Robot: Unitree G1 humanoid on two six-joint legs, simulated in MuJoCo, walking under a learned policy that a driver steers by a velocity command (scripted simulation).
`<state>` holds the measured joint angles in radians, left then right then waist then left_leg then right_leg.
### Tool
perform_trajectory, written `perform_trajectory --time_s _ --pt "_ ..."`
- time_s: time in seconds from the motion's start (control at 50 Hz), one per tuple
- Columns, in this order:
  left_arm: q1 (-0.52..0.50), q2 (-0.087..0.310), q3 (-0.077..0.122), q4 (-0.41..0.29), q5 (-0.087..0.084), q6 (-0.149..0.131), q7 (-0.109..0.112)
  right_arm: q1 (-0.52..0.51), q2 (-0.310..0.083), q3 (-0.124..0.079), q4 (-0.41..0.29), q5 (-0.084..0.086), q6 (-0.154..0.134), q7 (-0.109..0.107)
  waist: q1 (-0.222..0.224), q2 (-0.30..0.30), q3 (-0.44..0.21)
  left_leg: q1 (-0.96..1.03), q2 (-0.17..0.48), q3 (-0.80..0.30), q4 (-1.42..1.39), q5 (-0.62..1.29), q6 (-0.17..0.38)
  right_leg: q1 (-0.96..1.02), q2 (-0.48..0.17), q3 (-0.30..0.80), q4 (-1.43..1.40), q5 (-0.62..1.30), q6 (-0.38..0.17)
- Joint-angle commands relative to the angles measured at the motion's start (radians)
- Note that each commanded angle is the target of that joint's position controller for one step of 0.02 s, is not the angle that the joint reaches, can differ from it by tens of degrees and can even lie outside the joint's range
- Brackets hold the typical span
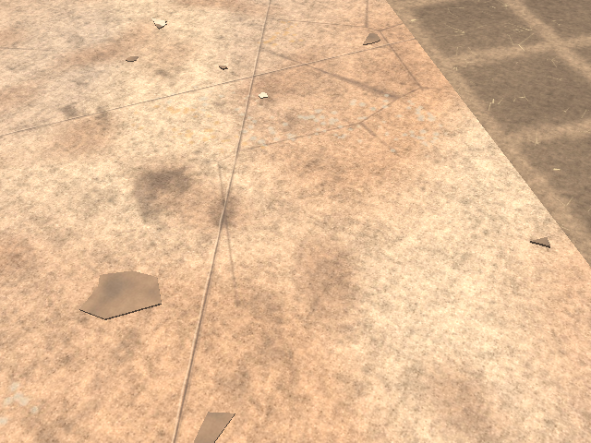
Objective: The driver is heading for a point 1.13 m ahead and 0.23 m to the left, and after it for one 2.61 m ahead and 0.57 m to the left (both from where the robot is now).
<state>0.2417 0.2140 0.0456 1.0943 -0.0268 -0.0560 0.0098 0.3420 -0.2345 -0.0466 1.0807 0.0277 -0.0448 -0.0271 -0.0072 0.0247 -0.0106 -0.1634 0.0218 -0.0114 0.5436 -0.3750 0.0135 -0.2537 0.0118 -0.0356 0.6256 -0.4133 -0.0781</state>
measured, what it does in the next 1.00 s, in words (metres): walks ahead, turning left: left foot, then right foot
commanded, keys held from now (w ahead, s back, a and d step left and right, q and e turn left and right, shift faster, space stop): w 0.14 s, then w+q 0.56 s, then w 0.30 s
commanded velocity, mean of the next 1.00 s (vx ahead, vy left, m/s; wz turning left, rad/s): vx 0.46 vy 0.00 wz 0.30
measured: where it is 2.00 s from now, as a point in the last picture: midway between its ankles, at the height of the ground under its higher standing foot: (212, 276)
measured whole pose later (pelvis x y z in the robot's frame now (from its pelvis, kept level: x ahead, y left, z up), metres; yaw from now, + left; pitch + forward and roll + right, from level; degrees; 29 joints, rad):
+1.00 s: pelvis +0.54 +0.07 -0.01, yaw +20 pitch +3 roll +0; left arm 0.03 0.25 0.03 0.78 0.00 -0.14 -0.02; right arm 0.39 -0.28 -0.06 0.90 0.01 -0.05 -0.01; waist -0.07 0.00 0.00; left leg -0.04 -0.09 -0.15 0.49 -0.46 0.07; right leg -0.47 0.01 -0.01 0.47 -0.05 -0.05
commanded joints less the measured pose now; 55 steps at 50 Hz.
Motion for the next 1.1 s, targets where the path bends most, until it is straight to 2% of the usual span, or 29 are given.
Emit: perform_trajectory --time_s 0.02,0.04,0.06,0.08,0.1,0.14,0.18,0.28,0.38,0.42,0.46,0.48,0.5,0.52,0.54,0.56,0.58,0.64,0.7,0.8,0.88,0.94,0.96,0.98,1.0,1.02,1.04,1.06,1.1 --pt "0.121 0.076 0.021 0.016 -0.002 -0.030 -0.005 -0.157 -0.138 -0.021 -0.101 0.008 -0.020 0.008 0.108 0.066 0.143 -0.307 0.128 -0.183 -0.180 -0.171 0.112 0.209 -0.015 0.030 -0.182 0.079 -0.024" --pt "0.254 0.154 0.044 0.050 0.001 -0.032 -0.001 -0.187 -0.080 -0.006 -0.127 0.004 -0.029 0.011 0.145 -0.135 0.096 -0.448 0.008 -0.008 0.123 -0.018 0.044 0.359 -0.162 0.295 -0.304 -0.029 -0.083" --pt "0.367 0.257 0.066 0.066 0.004 -0.041 -0.014 -0.198 -0.058 -0.001 -0.167 0.001 -0.050 0.007 0.169 -0.349 0.051 -0.614 -0.070 0.046 0.416 -0.123 0.011 0.468 -0.365 0.679 -0.442 -0.050 -0.211" --pt "0.311 0.177 0.037 0.051 0.022 -0.056 -0.017 -0.207 -0.098 -0.012 -0.169 0.015 -0.063 0.011 0.125 -0.210 0.078 -0.706 -0.024 -0.049 0.610 -0.166 0.027 0.453 -0.402 0.724 -0.437 -0.019 -0.230" --pt "0.251 0.126 0.022 0.027 0.022 -0.066 -0.019 -0.180 -0.091 -0.010 -0.159 0.025 -0.072 0.022 0.088 -0.144 0.100 -0.748 0.017 -0.075 0.681 -0.083 0.051 0.444 -0.371 0.620 -0.424 0.041 -0.199" --pt "0.185 0.104 0.007 -0.002 0.017 -0.066 -0.027 -0.189 -0.097 -0.018 -0.153 0.011 -0.080 0.031 0.056 -0.082 0.109 -0.758 0.077 -0.052 0.638 0.074 0.066 0.411 -0.311 0.430 -0.439 0.208 -0.137" --pt "0.200 0.065 -0.009 -0.001 0.027 -0.050 -0.019 -0.196 -0.080 -0.023 -0.153 0.008 -0.068 0.045 0.047 -0.110 0.096 -0.685 0.096 -0.023 0.561 0.152 0.051 0.364 -0.252 0.260 -0.455 0.383 -0.090" --pt "0.202 0.129 -0.007 -0.017 0.043 -0.041 0.013 -0.383 -0.008 0.010 -0.239 0.002 -0.041 0.058 0.071 -0.098 0.146 -0.552 0.053 0.042 0.237 0.355 0.017 0.186 -0.202 0.052 -0.533 0.456 -0.074" --pt "0.236 0.155 0.005 -0.012 0.021 -0.043 0.015 -0.474 -0.043 0.012 -0.304 0.004 -0.034 0.085 0.060 -0.096 0.163 -0.463 0.021 0.074 0.069 0.392 0.078 0.277 -0.257 -0.047 -0.515 0.612 -0.055" --pt "0.212 0.183 0.014 -0.028 0.025 -0.032 0.018 -0.433 -0.076 -0.005 -0.312 0.000 -0.037 0.095 0.012 -0.124 0.097 -0.371 -0.031 0.117 0.074 0.321 0.118 0.356 -0.274 -0.085 -0.377 0.990 -0.032" --pt "0.175 0.206 0.021 -0.056 0.035 -0.008 0.026 -0.199 -0.152 -0.049 -0.259 0.005 -0.030 0.098 -0.115 -0.154 -0.053 -0.087 -0.106 0.150 0.064 0.277 0.162 0.337 -0.254 -0.124 -0.043 1.238 0.003" --pt "0.169 0.208 0.017 -0.080 0.040 -0.008 0.029 -0.047 -0.210 -0.081 -0.225 0.007 -0.020 0.086 -0.184 -0.113 -0.127 0.189 -0.062 0.032 0.043 0.263 0.200 0.132 -0.222 -0.123 0.219 1.077 0.035" --pt "0.259 0.073 -0.023 -0.127 0.055 -0.034 0.006 0.041 -0.304 -0.099 -0.224 -0.004 -0.013 0.072 -0.108 0.159 -0.278 0.579 0.231 -0.526 -0.025 0.044 0.388 -0.316 -0.032 -0.099 0.675 0.294 0.102" --pt "0.214 0.078 -0.026 -0.133 0.030 -0.087 -0.013 0.048 -0.258 -0.080 -0.222 -0.012 -0.014 0.066 -0.118 0.141 -0.385 0.617 0.326 -0.872 -0.249 -0.071 0.424 -0.444 0.041 0.120 0.845 -0.115 0.075" --pt "0.090 0.158 0.000 -0.183 -0.011 -0.113 -0.020 -0.002 -0.208 -0.066 -0.224 -0.016 -0.026 0.064 -0.119 0.115 -0.219 0.502 0.284 -0.732 -0.285 -0.038 0.353 -0.546 -0.019 0.157 0.859 -0.051 0.045" --pt "0.038 0.174 0.003 -0.206 -0.015 -0.125 -0.012 -0.091 -0.177 -0.056 -0.245 -0.013 -0.038 0.067 -0.076 0.022 -0.109 0.316 0.244 -0.577 -0.300 0.073 0.316 -0.524 -0.070 0.141 0.783 0.048 0.031" --pt "0.028 0.179 0.014 -0.202 0.000 -0.122 0.001 -0.167 -0.148 -0.046 -0.267 -0.018 -0.045 0.072 -0.025 -0.052 -0.050 0.150 0.199 -0.467 -0.317 0.178 0.293 -0.459 -0.104 0.131 0.701 0.097 0.036" --pt "0.068 0.151 0.027 -0.223 0.027 -0.074 0.016 -0.218 -0.128 -0.037 -0.293 -0.022 -0.049 0.066 0.053 -0.001 -0.009 -0.096 0.121 -0.317 -0.358 0.294 0.278 -0.306 -0.153 0.127 0.539 0.130 0.068" --pt "-0.051 0.141 0.030 -0.284 0.049 -0.055 0.025 -0.147 -0.171 -0.047 -0.288 -0.019 -0.051 0.040 0.029 0.017 0.030 -0.180 0.087 -0.256 -0.379 0.324 0.276 -0.333 -0.133 0.093 0.342 0.270 0.118" --pt "-0.232 0.096 0.009 -0.336 0.036 -0.071 0.004 -0.024 -0.167 -0.043 -0.254 -0.010 -0.043 0.019 -0.059 0.048 0.029 -0.134 0.061 -0.199 -0.355 0.295 0.208 -0.262 -0.073 0.065 -0.032 0.589 0.119" --pt "-0.321 0.133 0.009 -0.378 0.024 -0.083 -0.020 0.043 -0.167 -0.041 -0.223 -0.009 -0.036 0.017 -0.091 0.044 0.045 0.048 0.135 -0.270 -0.276 0.311 0.208 -0.325 -0.066 0.082 -0.121 0.519 0.088" --pt "-0.292 0.164 0.016 -0.391 0.022 -0.095 -0.031 0.056 -0.187 -0.048 -0.218 -0.016 -0.021 0.011 -0.058 0.072 0.035 0.163 0.184 -0.314 -0.197 0.479 0.190 -0.292 -0.046 0.067 -0.163 0.366 0.043" --pt "-0.214 0.182 0.025 -0.372 0.023 -0.099 -0.030 0.037 -0.189 -0.047 -0.225 -0.016 -0.017 0.011 -0.011 0.080 -0.002 0.169 0.160 -0.295 -0.126 0.636 0.175 -0.182 -0.021 0.041 -0.200 0.356 0.016" --pt "-0.068 0.221 0.044 -0.333 0.030 -0.102 -0.026 0.021 -0.167 -0.036 -0.238 -0.022 -0.016 0.014 0.056 0.063 -0.113 0.122 0.104 -0.250 0.038 0.739 0.151 0.041 -0.046 0.062 -0.182 0.396 -0.029" --pt "0.114 0.286 0.060 -0.309 0.039 -0.100 -0.022 0.033 -0.127 -0.018 -0.262 -0.040 -0.021 0.018 0.115 -0.040 -0.271 -0.064 0.024 -0.187 0.325 0.531 0.114 0.352 -0.218 0.253 -0.139 0.420 -0.112" --pt "0.207 0.326 0.078 -0.261 0.030 -0.083 -0.030 0.173 -0.049 0.003 -0.252 -0.013 -0.039 0.027 0.072 -0.356 -0.373 -0.438 -0.127 -0.104 0.639 -0.096 0.042 0.664 -0.405 0.684 -0.242 0.190 -0.256" --pt "0.197 0.221 0.051 -0.267 0.010 -0.078 -0.034 0.115 -0.149 -0.012 -0.247 0.004 -0.049 0.026 0.104 -0.242 -0.293 -0.574 -0.077 -0.178 0.743 -0.183 0.052 0.637 -0.397 0.756 -0.314 0.008 -0.219" --pt "0.114 0.178 0.037 -0.285 0.011 -0.073 -0.030 0.003 -0.190 -0.024 -0.275 0.013 -0.056 0.027 0.104 -0.150 -0.139 -0.626 -0.030 -0.157 0.754 -0.089 0.055 0.502 -0.362 0.613 -0.335 0.040 -0.173" --pt "0.011 0.156 0.025 -0.305 0.027 -0.066 -0.033 -0.082 -0.162 -0.024 -0.297 -0.014 -0.058 0.025 0.054 -0.043 -0.010 -0.577 0.049 -0.096 0.655 0.043 0.039 0.269 -0.288 0.431 -0.388 0.269 -0.153"
Velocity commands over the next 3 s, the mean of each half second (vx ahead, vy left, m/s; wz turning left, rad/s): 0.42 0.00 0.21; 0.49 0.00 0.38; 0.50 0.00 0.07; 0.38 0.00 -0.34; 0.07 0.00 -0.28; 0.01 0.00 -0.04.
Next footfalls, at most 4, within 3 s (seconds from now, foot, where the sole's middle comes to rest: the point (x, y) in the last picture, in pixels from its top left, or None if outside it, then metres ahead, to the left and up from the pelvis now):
0.48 left None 0.39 0.14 -0.77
0.98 right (305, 371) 0.72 0.02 -0.77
1.50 left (180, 309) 0.91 0.36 -0.77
2.02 right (237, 230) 1.20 0.22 -0.77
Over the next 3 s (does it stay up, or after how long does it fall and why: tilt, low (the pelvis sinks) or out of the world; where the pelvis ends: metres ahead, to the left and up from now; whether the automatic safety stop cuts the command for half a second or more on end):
stays up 1.13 0.35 0.00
